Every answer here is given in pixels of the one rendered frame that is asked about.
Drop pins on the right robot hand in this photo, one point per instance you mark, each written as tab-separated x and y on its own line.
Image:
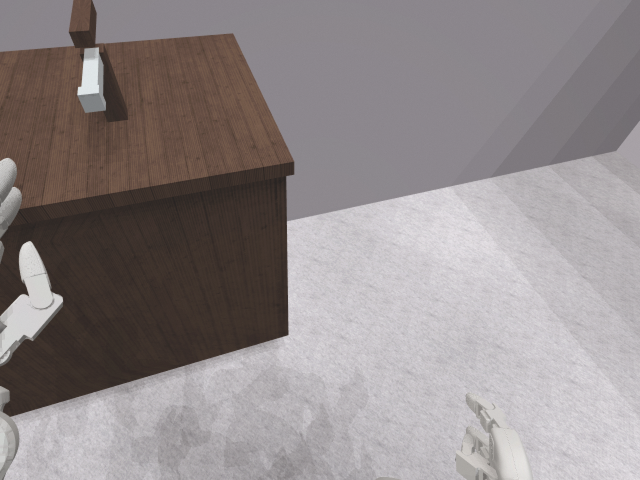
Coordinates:
502	456

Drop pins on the counter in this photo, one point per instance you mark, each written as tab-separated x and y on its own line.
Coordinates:
162	221

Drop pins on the tap lever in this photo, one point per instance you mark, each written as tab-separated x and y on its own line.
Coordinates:
90	93

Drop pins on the left robot hand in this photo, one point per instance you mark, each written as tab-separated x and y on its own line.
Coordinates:
27	316

